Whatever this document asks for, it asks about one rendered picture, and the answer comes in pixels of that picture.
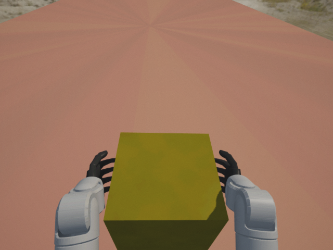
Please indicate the left robot forearm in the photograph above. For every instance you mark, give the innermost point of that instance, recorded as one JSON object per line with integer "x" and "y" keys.
{"x": 77, "y": 216}

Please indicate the robot left hand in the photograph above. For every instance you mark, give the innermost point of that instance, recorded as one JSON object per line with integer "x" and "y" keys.
{"x": 96, "y": 166}

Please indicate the right robot forearm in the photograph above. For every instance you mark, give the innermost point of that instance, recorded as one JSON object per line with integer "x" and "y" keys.
{"x": 254, "y": 214}

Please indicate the robot right hand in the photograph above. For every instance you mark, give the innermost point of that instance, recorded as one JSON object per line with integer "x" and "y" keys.
{"x": 230, "y": 165}

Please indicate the carton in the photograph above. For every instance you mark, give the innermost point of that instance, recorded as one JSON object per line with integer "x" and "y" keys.
{"x": 165, "y": 193}

